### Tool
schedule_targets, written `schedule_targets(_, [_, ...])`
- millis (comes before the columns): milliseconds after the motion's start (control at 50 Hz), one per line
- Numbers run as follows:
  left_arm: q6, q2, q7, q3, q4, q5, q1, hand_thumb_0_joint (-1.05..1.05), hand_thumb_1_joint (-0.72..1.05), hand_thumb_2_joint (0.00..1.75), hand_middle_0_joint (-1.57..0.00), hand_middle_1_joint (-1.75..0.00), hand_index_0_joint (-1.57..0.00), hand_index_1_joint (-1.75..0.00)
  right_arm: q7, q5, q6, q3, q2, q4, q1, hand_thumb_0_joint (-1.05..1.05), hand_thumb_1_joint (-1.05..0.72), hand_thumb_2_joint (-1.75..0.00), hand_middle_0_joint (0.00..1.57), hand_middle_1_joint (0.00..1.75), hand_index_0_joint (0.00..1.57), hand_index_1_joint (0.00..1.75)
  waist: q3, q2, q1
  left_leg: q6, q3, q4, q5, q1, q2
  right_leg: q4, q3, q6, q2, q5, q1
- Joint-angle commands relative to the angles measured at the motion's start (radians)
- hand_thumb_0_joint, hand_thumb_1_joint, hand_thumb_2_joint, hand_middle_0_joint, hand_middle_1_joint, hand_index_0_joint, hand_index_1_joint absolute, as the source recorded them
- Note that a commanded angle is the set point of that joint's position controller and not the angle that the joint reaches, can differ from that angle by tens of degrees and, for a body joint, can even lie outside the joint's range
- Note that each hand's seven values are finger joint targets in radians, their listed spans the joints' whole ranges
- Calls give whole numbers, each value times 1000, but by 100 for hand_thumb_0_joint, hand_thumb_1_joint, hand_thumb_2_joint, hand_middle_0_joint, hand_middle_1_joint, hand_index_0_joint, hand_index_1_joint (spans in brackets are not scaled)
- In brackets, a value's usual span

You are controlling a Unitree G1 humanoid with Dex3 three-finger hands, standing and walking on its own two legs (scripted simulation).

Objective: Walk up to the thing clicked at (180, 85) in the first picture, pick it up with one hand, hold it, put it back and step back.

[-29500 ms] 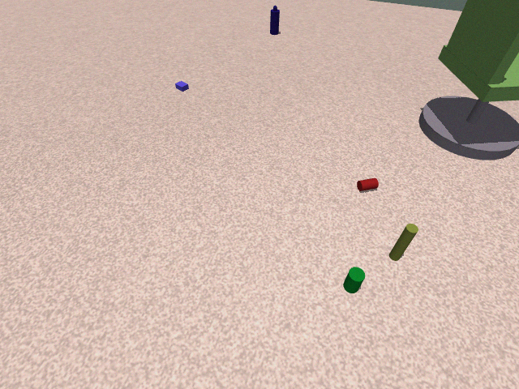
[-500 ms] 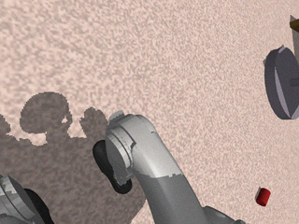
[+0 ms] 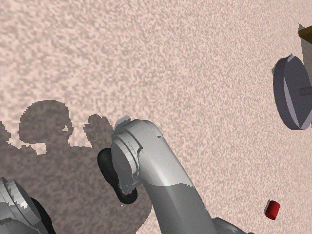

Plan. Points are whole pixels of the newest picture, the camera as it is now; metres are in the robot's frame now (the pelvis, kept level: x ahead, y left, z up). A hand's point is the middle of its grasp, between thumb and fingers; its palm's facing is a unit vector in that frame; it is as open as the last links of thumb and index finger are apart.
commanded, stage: close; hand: left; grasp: from above
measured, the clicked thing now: out of the picture +0.44 +0.34 -0.31
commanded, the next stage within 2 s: settle in 0.48 s
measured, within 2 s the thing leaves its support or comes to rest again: leaves its support in 0.96 s
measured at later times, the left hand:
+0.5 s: hand out of the picture +0.44 +0.32 -0.28, palm faces -0.20 -0.37 -0.91, open 8.0 cm
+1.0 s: hand out of the picture +0.44 +0.33 -0.26, palm faces -0.16 -0.38 -0.91, open 7.1 cm
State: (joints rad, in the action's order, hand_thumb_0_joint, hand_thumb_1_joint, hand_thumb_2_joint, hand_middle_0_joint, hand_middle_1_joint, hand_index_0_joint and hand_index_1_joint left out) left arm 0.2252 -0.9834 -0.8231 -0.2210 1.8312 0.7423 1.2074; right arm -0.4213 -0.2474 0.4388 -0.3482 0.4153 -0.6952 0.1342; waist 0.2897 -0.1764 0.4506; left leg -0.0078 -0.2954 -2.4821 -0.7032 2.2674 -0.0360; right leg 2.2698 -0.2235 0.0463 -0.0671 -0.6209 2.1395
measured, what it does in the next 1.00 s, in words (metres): stands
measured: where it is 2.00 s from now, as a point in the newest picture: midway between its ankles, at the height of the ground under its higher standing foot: (88, 210)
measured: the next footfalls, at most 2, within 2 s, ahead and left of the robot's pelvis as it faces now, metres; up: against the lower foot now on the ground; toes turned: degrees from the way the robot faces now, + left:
none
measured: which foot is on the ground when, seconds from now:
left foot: down 0.00-1.00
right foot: down 0.00-1.00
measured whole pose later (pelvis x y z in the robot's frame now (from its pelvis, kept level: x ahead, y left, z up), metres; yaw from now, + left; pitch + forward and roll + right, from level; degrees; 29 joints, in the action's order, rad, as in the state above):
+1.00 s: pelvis +0.00 +0.00 +0.00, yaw +0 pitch +27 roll -15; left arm 0.26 -0.94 -0.75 -0.27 1.70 0.75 1.18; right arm -0.41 -0.23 0.41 -0.31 0.40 -0.70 0.16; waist 0.26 -0.15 0.42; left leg -0.01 -0.28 -2.46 -0.69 2.27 -0.04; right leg 2.25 -0.21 0.04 -0.07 -0.61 2.16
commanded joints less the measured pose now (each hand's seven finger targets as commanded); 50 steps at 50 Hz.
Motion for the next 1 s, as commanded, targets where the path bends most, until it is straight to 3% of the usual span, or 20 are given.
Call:
schedule_targets(0, [-5, -131, -38, 39, -97, 8, 250, 0, 38, 55, -81, -63, -82, -61, 1, -5, 6, 82, 344, -32, 208, 0, -90, -90, 20, 30, 20, 30, -607, 556, 109, -1, 62, 253, 168, -471, -45, -200, -78, -47, -27, 233, -355])
schedule_targets(80, [-5, -151, -42, 12, -89, -6, 230, 0, 39, 57, -83, -61, -84, -60, 0, -4, 3, 79, 351, -29, 227, 0, -90, -90, 20, 30, 20, 30, -634, 552, 102, -2, 65, 253, 199, -474, -46, -204, -75, -46, -29, 259, -386])
schedule_targets(100, [-3, -150, -38, 22, -92, -12, 229, 0, 40, 54, -83, -62, -84, -60, -1, -4, 7, 71, 341, -30, 203, 0, -90, -90, 20, 30, 20, 30, -602, 556, 97, -5, 66, 254, 185, -462, -45, -195, -77, -46, -26, 250, -371])
schedule_targets(200, [0, -171, -22, 8, -100, -26, 206, 0, 49, 54, -91, -58, -92, -57, 3, 0, 4, 73, 352, -20, 207, 0, -90, -90, 20, 30, 20, 30, -638, 524, 93, 6, 79, 239, 184, -438, -44, -215, -65, -41, -35, 246, -402])
schedule_targets(280, [2, -187, -18, -9, -90, -20, 193, 0, 55, 52, -94, -56, -95, -55, 5, 6, -3, 68, 340, -26, 214, 0, -90, -90, 20, 30, 20, 30, -648, 538, 76, 2, 80, 242, 205, -437, -47, -205, -71, -45, -33, 258, -412])
schedule_targets(340, [4, -182, -11, 0, -101, -13, 204, 0, 55, 52, -95, -56, -96, -55, 8, 3, -5, 68, 339, -10, 216, 0, -90, -90, 20, 30, 20, 30, -653, 520, 83, 9, 86, 232, 204, -422, -44, -217, -67, -42, -34, 254, -423])
schedule_targets(400, [2, -191, -1, 6, -94, -6, 197, 0, 59, 49, -97, -54, -98, -53, 16, 7, -6, 63, 325, -34, 204, 0, -90, -90, 20, 30, 20, 30, -604, 544, 85, 4, 86, 247, 158, -413, -43, -208, -68, -46, -32, 214, -388])
schedule_targets(420, [3, -199, -3, -3, -87, 2, 197, 0, 59, 53, -97, -56, -98, -55, 17, 4, -9, 72, 342, -21, 220, 0, -90, -90, 20, 30, 20, 30, -641, 529, 85, 7, 80, 245, 163, -419, -47, -214, -69, -45, -38, 216, -415])
schedule_targets(480, [4, -197, -8, 1, -86, 15, 200, 0, 62, 51, -99, -55, -100, -53, 22, 10, -10, 69, 328, -28, 201, 0, -89, -90, 20, 30, 20, 30, -623, 540, 73, 2, 70, 257, 145, -428, -50, -210, -76, -50, -34, 199, -379])
schedule_targets(520, [1, -178, -8, 15, -88, 18, 207, 0, 64, 49, -101, -54, -102, -52, 21, 4, -9, 72, 328, -31, 207, 0, -90, -90, 20, 30, 20, 30, -613, 558, 91, 0, 67, 265, 136, -439, -46, -204, -78, -52, -31, 196, -373])
schedule_targets(680, [-3, -161, -14, 16, -95, 14, 214, 0, 72, 56, -111, -60, -113, -57, 18, 4, -9, 78, 337, -30, 225, 0, -91, -90, 20, 30, 20, 30, -630, 572, 95, -4, 58, 267, 193, -479, -53, -196, -78, -50, -28, 246, -373])
schedule_targets(780, [7, -176, 10, 18, -134, 12, 220, 0, 73, 54, -112, -58, -114, -55, 16, 9, -12, 78, 327, -22, 210, 0, -91, -90, 20, 30, 20, 30, -654, 578, 74, 2, 86, 252, 196, -455, -48, -211, -60, -49, -30, 245, -392])
schedule_targets(860, [16, -200, 16, -13, -191, 17, 233, 0, 76, 56, -114, -59, -116, -56, 15, 15, -19, 93, 313, -42, 234, 0, -91, -91, 20, 30, 20, 30, -702, 638, 45, -9, 96, 277, 225, -491, -51, -204, -59, -54, -28, 270, -414])
schedule_targets(940, [38, -185, 29, -22, -279, 36, 244, 0, 80, 49, -116, -54, -119, -51, 7, 23, -34, 124, 311, -45, 259, 0, -91, -90, 20, 30, 20, 30, -786, 700, 27, -13, 97, 293, 265, -549, -54, -198, -55, -62, -28, 298, -400])
schedule_targets(960, [45, -182, 28, -43, -280, 30, 227, 0, 82, 51, -116, -55, -119, -52, 10, 29, -38, 140, 312, -54, 264, 0, -90, -90, 20, 30, 20, 30, -806, 704, 8, -17, 100, 304, 263, -560, -55, -199, -54, -64, -28, 297, -398])
schedule_targets(980, [52, -154, 36, -29, -309, 29, 237, 0, 81, 50, -116, -54, -119, -51, 7, 32, -42, 138, 289, -50, 261, 0, -91, -90, 20, 30, 20, 30, -805, 709, 10, -16, 98, 301, 258, -560, -53, -195, -52, -64, -24, 293, -382])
